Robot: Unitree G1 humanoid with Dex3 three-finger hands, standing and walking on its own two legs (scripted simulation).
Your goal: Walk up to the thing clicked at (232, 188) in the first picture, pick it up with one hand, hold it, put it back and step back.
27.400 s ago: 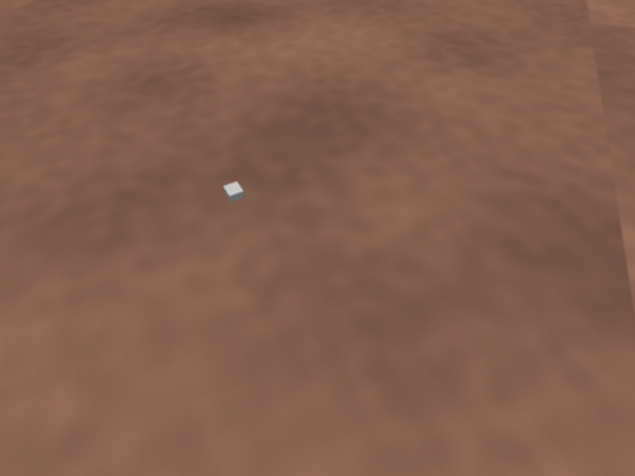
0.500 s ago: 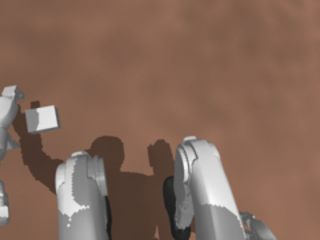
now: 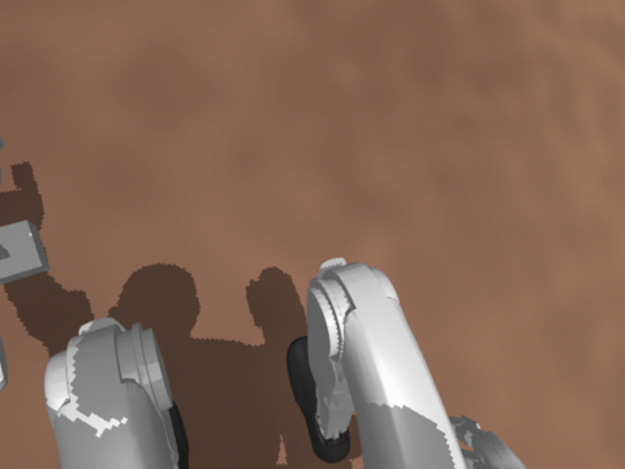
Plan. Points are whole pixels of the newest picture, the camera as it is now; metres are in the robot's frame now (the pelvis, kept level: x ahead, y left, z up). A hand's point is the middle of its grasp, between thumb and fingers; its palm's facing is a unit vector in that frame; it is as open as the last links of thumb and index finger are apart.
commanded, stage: approach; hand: left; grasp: from above
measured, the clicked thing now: (6, 254) +0.44 +0.31 -0.29
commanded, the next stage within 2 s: close in in 0.58 s
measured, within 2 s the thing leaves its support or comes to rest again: neither
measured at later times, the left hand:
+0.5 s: hand out of the picture +0.42 +0.32 -0.18, palm faces -0.36 -0.11 -0.93, open 14.2 cm
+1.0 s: hand out of the picture +0.42 +0.32 -0.21, palm faces -0.49 -0.15 -0.86, open 14.2 cm
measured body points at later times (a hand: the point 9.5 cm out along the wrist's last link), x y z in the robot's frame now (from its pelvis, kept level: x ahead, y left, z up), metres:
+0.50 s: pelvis +0.00 +0.00 +0.01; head +0.23 +0.10 +0.38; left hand +0.43 +0.32 -0.12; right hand +0.09 -0.27 -0.09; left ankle +0.07 +0.12 -0.28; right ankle +0.10 -0.12 -0.28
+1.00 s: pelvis -0.01 +0.00 +0.00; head +0.25 +0.09 +0.35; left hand +0.45 +0.32 -0.16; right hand +0.02 -0.27 -0.08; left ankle +0.07 +0.12 -0.28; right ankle +0.10 -0.12 -0.28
